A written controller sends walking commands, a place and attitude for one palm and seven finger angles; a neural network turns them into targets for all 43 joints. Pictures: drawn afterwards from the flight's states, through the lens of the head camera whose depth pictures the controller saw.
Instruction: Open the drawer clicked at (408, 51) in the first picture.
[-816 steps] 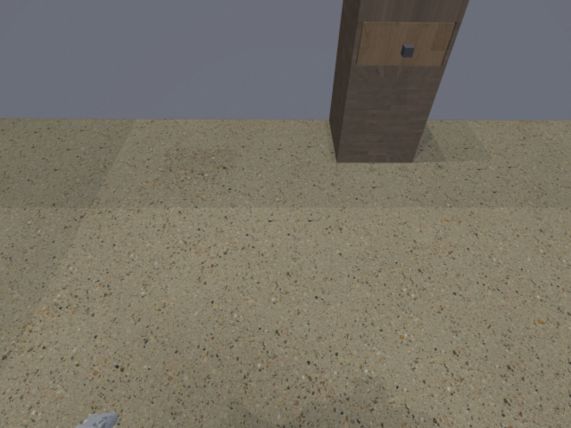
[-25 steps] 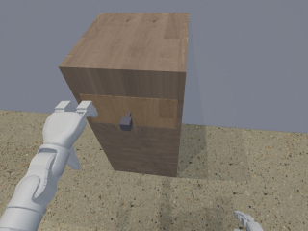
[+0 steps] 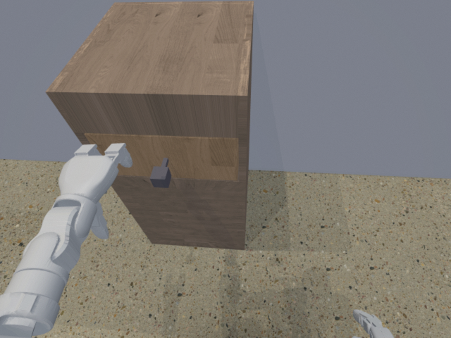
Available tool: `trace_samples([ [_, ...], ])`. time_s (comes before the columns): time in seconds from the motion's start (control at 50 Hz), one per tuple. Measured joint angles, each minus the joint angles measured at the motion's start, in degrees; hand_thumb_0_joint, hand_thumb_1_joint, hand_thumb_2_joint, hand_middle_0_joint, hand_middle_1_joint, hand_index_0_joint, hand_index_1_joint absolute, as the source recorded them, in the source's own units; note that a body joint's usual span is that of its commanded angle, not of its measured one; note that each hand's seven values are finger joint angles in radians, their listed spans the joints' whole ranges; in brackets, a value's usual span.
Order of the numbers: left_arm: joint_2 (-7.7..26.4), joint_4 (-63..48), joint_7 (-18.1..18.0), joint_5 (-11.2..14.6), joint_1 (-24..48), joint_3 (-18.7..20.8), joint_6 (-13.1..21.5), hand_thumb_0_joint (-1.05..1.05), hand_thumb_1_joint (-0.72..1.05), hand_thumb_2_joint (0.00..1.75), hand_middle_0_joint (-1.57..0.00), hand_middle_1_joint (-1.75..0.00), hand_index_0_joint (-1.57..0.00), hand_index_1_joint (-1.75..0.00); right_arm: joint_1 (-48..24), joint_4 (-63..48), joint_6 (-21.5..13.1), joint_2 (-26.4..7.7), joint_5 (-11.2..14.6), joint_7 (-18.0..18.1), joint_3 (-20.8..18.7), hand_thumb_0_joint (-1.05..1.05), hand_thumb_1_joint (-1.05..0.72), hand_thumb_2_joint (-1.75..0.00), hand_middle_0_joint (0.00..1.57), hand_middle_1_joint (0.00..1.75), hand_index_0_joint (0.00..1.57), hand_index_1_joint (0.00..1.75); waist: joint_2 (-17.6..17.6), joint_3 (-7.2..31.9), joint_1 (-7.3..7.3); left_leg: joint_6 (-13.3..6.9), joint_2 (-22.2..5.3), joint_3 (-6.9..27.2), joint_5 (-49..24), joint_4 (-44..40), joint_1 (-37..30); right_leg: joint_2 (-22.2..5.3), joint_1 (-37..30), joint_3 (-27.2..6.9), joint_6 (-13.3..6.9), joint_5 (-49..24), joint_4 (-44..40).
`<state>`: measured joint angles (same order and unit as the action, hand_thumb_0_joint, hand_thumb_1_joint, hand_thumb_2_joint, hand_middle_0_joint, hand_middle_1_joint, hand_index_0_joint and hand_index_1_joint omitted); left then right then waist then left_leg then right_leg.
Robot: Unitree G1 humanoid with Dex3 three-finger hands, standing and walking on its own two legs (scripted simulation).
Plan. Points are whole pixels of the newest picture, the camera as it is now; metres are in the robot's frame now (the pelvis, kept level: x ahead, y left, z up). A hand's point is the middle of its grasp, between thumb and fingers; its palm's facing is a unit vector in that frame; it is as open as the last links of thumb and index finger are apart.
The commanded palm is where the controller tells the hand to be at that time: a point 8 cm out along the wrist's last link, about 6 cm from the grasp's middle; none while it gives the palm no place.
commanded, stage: move the hooked fingers above the handle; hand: left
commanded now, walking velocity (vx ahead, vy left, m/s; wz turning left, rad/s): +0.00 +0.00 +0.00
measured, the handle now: (162, 171) +0.51 +0.23 -0.11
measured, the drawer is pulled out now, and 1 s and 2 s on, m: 0.00 0.00 0.00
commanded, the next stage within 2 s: none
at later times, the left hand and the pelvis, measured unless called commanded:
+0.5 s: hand (127, 186) +0.40 +0.26 -0.01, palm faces -0.13 -0.04 -0.99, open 13.8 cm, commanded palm +0.39 +0.26 +0.06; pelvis +0.01 +0.01 -0.01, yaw +0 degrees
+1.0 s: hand (152, 170) +0.46 +0.22 -0.03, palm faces -0.04 -0.06 -1.00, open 13.8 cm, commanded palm +0.44 +0.24 +0.02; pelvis +0.00 +0.03 -0.04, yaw -1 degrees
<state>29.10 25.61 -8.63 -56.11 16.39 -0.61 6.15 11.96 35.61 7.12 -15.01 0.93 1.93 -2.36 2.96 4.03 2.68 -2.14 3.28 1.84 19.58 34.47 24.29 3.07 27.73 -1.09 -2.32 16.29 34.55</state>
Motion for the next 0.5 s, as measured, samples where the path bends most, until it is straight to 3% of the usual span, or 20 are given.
trace_samples([
  [0.12,-0.93,2.95,-0.04,-1.03,0.85,-0.28,2.59,0.00,-0.48,0.30,-0.31,-1.20,-0.32,-1.20,1.43,0.37,0.74,-0.06,-0.30,0.37,-0.43,0.00,-0.91,-0.90,0.20,0.30,0.20,0.30,-0.48,0.64,-1.15,-0.04,-0.18,-0.36,1.21,1.71,2.26,0.26,2.41,-0.26,-0.03,1.07,1.76],
  [0.22,-0.70,3.71,-3.92,-2.87,1.80,1.91,5.09,0.00,-0.48,0.30,-0.32,-1.20,-0.32,-1.20,2.14,0.70,0.83,0.45,-0.76,0.37,-1.20,0.00,-0.91,-0.90,0.20,0.30,0.20,0.30,-0.93,1.32,-1.97,-0.06,-0.35,-0.67,2.17,3.44,4.57,0.50,4.71,-0.46,-0.03,1.75,3.22],
  [0.32,-0.85,7.67,-7.36,-3.17,4.28,2.09,1.79,0.00,-0.48,0.30,-0.31,-1.20,-0.32,-1.20,2.65,1.29,0.95,0.38,-0.48,-0.38,-1.62,0.00,-0.91,-0.90,0.20,0.30,0.20,0.30,-0.27,2.52,-2.12,-0.36,-0.21,-0.88,2.89,4.84,6.52,0.41,6.55,-0.60,0.28,2.30,4.34],
  [0.4,-1.36,12.44,-6.23,-3.28,6.87,0.16,-1.42,0.00,-0.48,0.30,-0.31,-1.20,-0.32,-1.20,2.88,1.17,1.41,0.41,-0.12,-0.63,-1.19,0.00,-0.91,-0.90,0.20,0.30,0.20,0.30,-0.09,2.83,-2.27,-0.68,-0.02,-0.95,3.04,5.36,7.43,0.23,7.35,-0.64,0.59,2.41,4.68],
  [0.5,-2.62,15.19,-4.52,-4.01,9.63,-2.38,0.86,0.00,-0.48,0.30,-0.31,-1.20,-0.32,-1.20,3.33,0.92,1.55,0.90,-0.57,-0.19,-1.02,0.00,-0.91,-0.90,0.20,0.30,0.20,0.30,-0.59,2.91,-2.83,-1.02,0.31,-0.58,3.40,6.68,8.87,-0.10,8.39,-0.20,0.91,2.72,5.47],
])
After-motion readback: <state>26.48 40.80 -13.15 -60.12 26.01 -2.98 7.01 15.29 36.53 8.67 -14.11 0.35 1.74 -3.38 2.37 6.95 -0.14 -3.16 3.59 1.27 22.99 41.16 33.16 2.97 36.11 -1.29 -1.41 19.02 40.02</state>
